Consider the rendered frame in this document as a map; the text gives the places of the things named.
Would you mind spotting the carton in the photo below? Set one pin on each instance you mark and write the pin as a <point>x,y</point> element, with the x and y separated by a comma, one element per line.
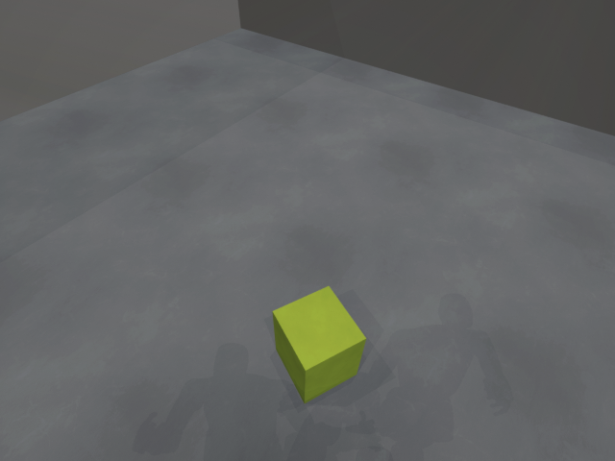
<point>318,342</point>

